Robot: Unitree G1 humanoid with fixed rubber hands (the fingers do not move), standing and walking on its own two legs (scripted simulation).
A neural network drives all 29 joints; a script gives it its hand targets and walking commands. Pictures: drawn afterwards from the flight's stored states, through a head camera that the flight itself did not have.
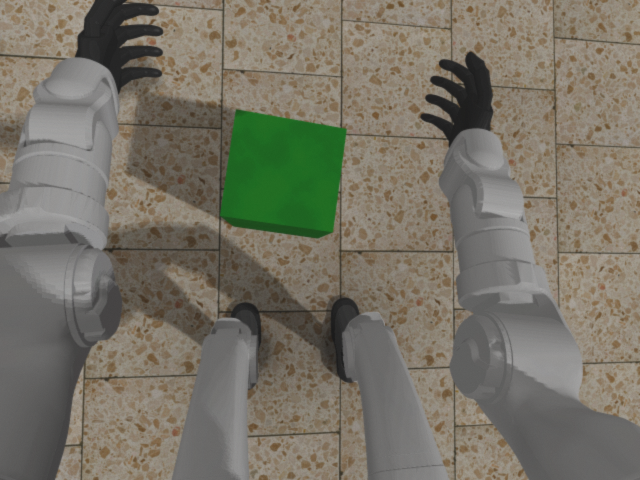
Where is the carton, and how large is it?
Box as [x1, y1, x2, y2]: [220, 109, 346, 237]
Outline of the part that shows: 236,109 220,215 232,225 240,227 311,237 319,237 331,232 333,228 346,129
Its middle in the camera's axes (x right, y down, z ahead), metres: -0.08 -0.13 +0.85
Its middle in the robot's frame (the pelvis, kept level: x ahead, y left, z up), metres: +0.51 +0.01 -0.52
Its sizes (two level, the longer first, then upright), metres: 0.210 0.200 0.250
